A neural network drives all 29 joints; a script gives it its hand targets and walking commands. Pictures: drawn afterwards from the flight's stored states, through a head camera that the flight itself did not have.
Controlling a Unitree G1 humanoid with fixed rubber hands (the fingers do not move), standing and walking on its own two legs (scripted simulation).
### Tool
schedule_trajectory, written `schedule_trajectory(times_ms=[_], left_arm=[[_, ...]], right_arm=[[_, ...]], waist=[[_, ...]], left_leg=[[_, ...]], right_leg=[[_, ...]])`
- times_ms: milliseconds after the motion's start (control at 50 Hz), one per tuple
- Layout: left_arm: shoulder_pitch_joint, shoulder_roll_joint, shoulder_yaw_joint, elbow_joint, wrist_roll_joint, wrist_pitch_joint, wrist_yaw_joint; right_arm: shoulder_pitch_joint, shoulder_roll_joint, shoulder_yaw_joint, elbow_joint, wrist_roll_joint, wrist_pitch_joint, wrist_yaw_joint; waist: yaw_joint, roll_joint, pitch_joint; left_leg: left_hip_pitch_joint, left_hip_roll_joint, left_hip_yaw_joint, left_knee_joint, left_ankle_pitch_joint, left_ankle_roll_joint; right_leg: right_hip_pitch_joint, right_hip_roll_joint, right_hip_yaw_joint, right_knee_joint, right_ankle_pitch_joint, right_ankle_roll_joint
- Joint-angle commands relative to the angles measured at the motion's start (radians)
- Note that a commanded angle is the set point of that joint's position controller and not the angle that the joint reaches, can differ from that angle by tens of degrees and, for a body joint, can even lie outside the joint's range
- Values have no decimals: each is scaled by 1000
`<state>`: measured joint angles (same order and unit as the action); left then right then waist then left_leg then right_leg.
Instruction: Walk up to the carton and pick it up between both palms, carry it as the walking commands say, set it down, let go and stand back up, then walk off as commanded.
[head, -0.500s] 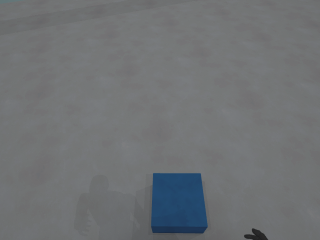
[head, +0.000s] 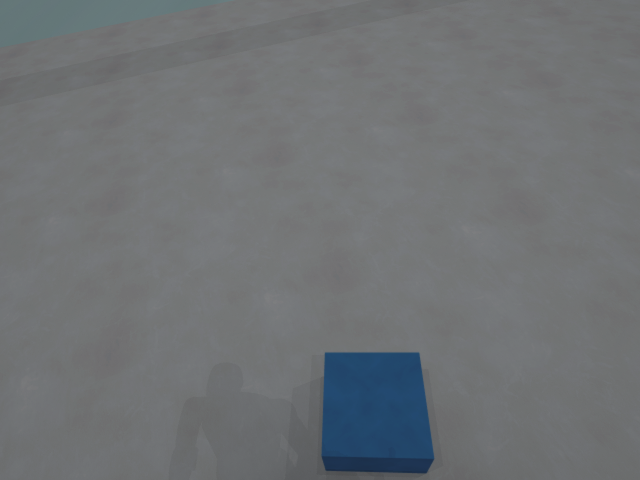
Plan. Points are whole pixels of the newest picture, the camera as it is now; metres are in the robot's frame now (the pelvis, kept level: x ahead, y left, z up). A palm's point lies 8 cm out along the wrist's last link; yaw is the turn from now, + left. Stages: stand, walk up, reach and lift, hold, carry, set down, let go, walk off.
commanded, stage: walk up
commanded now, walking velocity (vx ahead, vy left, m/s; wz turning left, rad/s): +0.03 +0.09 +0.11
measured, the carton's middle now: (373, 410) +0.46 -0.03 -0.70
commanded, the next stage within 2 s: stand in 0.76 s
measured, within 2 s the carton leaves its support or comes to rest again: neither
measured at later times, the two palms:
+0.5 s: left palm out of the picture +0.08 +0.29 -0.15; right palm out of the picture +0.03 -0.21 -0.13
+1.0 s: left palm out of the picture +0.03 +0.23 -0.15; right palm out of the picture +0.04 -0.22 -0.15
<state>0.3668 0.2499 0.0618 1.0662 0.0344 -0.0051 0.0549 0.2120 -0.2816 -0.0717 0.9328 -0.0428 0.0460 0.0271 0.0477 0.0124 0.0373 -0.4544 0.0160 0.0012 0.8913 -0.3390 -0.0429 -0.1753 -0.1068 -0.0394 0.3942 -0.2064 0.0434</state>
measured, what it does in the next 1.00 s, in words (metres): steps on the spot: left foot, then right foot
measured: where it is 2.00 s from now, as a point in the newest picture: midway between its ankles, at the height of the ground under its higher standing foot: outside the picture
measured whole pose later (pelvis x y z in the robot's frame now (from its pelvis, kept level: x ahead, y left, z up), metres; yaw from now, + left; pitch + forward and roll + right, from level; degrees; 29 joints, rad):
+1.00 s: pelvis +0.02 +0.00 +0.00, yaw +0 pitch -1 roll +0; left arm 0.23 0.19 0.01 1.13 0.01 0.01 0.04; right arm 0.26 -0.14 -0.02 1.07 -0.02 0.00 -0.04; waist 0.00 -0.01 0.03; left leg -0.17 0.03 0.05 0.42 -0.23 -0.02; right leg -0.17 -0.01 -0.04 0.43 -0.24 0.00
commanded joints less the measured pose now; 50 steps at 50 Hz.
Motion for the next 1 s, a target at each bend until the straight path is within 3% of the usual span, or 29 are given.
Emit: schedule_trajectory(times_ms=[0,20,40,80,100,120,140,160,200,240,260,300,320,360,440,480,520,540,560,580,600,640,700,740,800,840,860,880,980], left_arm=[[-62,132,25,-59,10,-8,-18],[-54,120,17,-39,8,-1,-23],[-49,124,16,-35,7,6,-25],[-52,140,13,-25,-5,19,-24],[-15,115,8,-13,-8,24,-24],[18,50,-5,-11,-10,23,-27],[40,-12,-16,-36,-8,21,-24],[13,22,-2,-41,-20,41,-18],[-12,33,-4,-24,-13,51,-26],[0,40,0,-2,-13,44,-33],[-4,38,1,0,-13,43,-32],[-33,22,-4,-4,-13,43,-24],[-51,42,9,-1,-9,54,-23],[-106,59,21,-21,1,64,-27],[-147,24,4,-41,-5,61,-44],[-145,1,-11,-41,-18,55,-47],[-87,-13,-22,-19,-26,39,-43],[-50,2,-22,2,-23,29,-37],[-31,41,-20,9,-7,12,-32],[-57,108,-17,-11,6,-2,-32],[-136,165,-7,-26,-15,1,-34],[-198,93,-20,-29,-12,-5,-27],[-170,59,-30,-21,-22,-13,-16],[-134,61,-28,-1,-21,-14,-13],[-112,74,-25,32,-27,7,-17],[-104,24,-34,23,-33,7,-17],[-86,0,-34,32,-36,13,-16],[-81,-4,-35,37,-32,15,-14],[-63,12,-41,53,-22,8,-19]], right_arm=[[-27,18,17,-46,14,7,-4],[-47,29,30,-46,20,1,-6],[-39,25,32,-37,23,-4,-11],[25,11,26,1,34,-18,-31],[66,9,27,22,33,-29,-42],[114,-15,24,36,23,-45,-52],[112,-84,15,24,12,-60,-54],[97,-136,-4,27,21,-56,-48],[17,-66,12,17,18,-60,-51],[-16,-35,17,18,24,-65,-62],[1,-29,16,26,26,-71,-65],[35,-21,11,46,25,-76,-69],[76,-46,0,54,20,-74,-75],[137,-71,-14,74,14,-65,-83],[96,-54,-12,68,7,-62,-79],[50,-39,-6,56,5,-57,-69],[50,-34,-6,71,18,-40,-61],[79,-29,-2,89,25,-35,-58],[120,11,10,100,31,-34,-55],[161,64,25,91,32,-35,-55],[137,44,25,79,30,-20,-65],[123,39,27,115,22,-11,-57],[139,46,29,154,20,-21,-53],[114,47,35,147,27,-27,-59],[136,57,41,129,33,-44,-71],[148,16,28,125,25,-54,-72],[113,4,23,124,25,-54,-68],[97,8,24,122,23,-54,-66],[75,44,37,117,28,-47,-71]], waist=[[-33,-278,12],[-32,-328,9],[-29,-312,10],[-55,-198,29],[-62,-108,16],[-68,19,-9],[-47,191,-20],[-65,255,-3],[-36,205,49],[-26,194,-2],[-30,167,-28],[-45,148,-47],[-65,110,-38],[-81,84,-24],[-77,183,-38],[-64,235,-28],[-25,244,-31],[-20,194,-40],[-29,54,-48],[-58,-165,-43],[-43,-327,-1],[-72,-217,49],[-69,-181,18],[-53,-180,4],[-69,-140,-24],[-46,-7,-36],[-38,90,-11],[-36,119,-5],[-38,57,21]], left_leg=[[126,-12,46,-127,32,-2],[174,-19,60,-169,34,-6],[209,-29,84,-217,47,-11],[297,-41,114,-377,104,-16],[336,-9,78,-470,162,-20],[375,109,-30,-552,223,-19],[339,302,-291,-662,275,25],[227,367,-352,-709,140,122],[204,291,-281,-710,67,142],[252,250,-202,-655,247,147],[275,255,-192,-631,352,157],[299,273,-191,-612,433,175],[334,332,-256,-607,426,197],[351,374,-318,-602,413,224],[285,311,-221,-610,346,209],[183,253,-146,-619,274,179],[135,186,-96,-588,217,130],[124,149,-83,-554,188,96],[89,101,-45,-448,149,64],[33,41,-13,-325,5,29],[91,22,21,-289,-155,24],[134,15,-13,-200,-90,23],[147,13,3,-206,-68,18],[174,13,18,-306,-46,13],[323,52,35,-534,194,-2],[402,160,-56,-541,426,26],[330,196,-93,-548,420,53],[293,206,-117,-578,383,70],[260,141,-62,-575,232,48]], right_leg=[[-129,-136,60,-164,66,-131],[-136,-106,43,-174,-23,-119],[-140,-99,48,-167,-84,-114],[-151,-92,50,-80,-28,-102],[-136,-70,51,-7,24,-83],[-150,-31,29,104,-45,-44],[-218,45,7,242,-278,0],[-186,61,38,325,-364,-6],[-200,38,97,379,-266,-18],[-177,44,77,399,-198,-16],[-164,51,68,408,-194,-15],[-162,60,59,413,-206,-12],[-223,61,64,458,-226,-3],[-302,44,92,535,-231,1],[-242,59,80,452,-195,-4],[-101,86,37,296,-193,-11],[43,115,-31,53,-57,-16],[107,101,-40,-34,-3,-22],[165,0,61,-99,30,-30],[136,-167,257,-169,115,-48],[-46,-243,330,-198,71,-140],[-82,-174,269,-204,45,-140],[4,-131,183,-125,307,-149],[48,-128,178,-92,389,-157],[11,-88,140,-46,342,-110],[-67,-8,103,13,196,-61],[-49,35,52,-1,80,-34],[-20,42,32,13,23,-29],[-16,8,71,-28,91,-51]])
